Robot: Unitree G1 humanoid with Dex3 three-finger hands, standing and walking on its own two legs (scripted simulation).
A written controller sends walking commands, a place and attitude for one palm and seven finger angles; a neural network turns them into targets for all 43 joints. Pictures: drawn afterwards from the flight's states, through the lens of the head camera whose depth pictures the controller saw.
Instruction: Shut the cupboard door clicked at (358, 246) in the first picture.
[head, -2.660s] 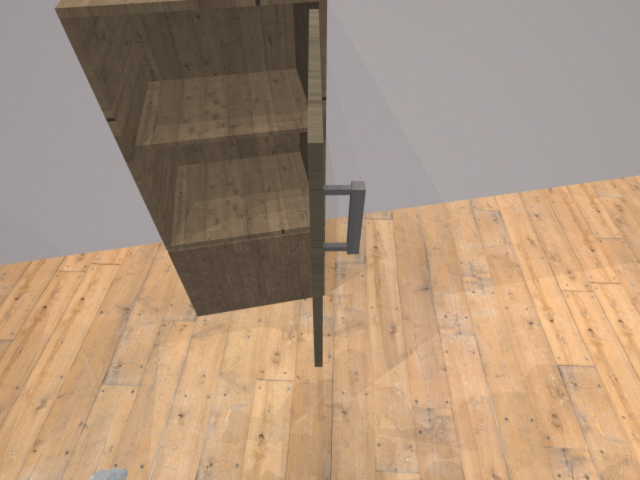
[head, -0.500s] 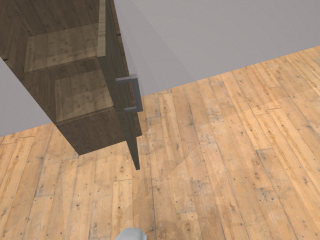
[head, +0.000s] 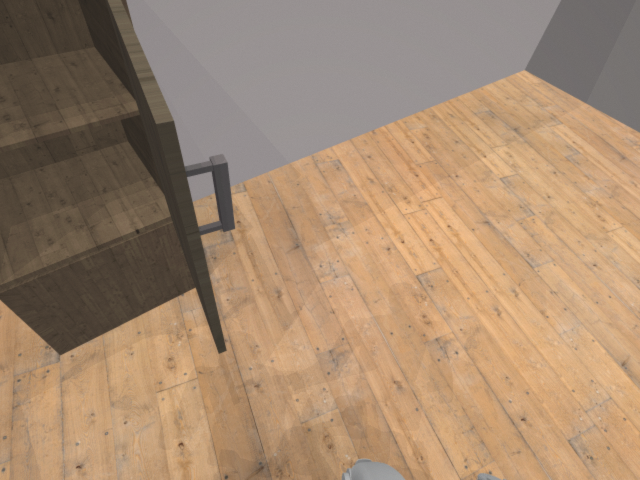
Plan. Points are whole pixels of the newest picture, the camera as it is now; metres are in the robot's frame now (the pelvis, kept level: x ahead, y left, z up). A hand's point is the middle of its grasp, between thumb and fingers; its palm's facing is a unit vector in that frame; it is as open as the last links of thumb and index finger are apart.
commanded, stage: walk around to get in front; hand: left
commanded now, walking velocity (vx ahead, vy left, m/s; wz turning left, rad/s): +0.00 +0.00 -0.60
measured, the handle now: (210, 199) +0.46 +0.22 +0.05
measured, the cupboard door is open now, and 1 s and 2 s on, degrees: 80 80 80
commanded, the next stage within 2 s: none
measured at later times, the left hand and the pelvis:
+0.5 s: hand (235, 446) +0.18 +0.13 -0.16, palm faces -0.33 -0.91 -0.25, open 7.3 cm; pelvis +0.00 -0.02 -0.01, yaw -19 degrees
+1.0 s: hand (289, 377) +0.30 +0.07 -0.17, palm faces -0.62 -0.78 -0.12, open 7.4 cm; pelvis +0.12 -0.03 +0.00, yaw -38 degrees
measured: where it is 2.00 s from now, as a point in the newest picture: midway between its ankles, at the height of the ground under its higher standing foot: (429, 420)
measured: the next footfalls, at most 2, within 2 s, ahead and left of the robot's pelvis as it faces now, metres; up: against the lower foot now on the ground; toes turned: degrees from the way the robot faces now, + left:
right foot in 0.32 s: +0.00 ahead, -0.15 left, +0.00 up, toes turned -17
left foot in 0.64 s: +0.12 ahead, +0.08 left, +0.00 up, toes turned -18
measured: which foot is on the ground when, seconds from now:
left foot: down 0.00-0.32, up 0.34-0.62, down 0.64-1.00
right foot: up 0.00-0.30, down 0.32-0.64, up 0.66-1.00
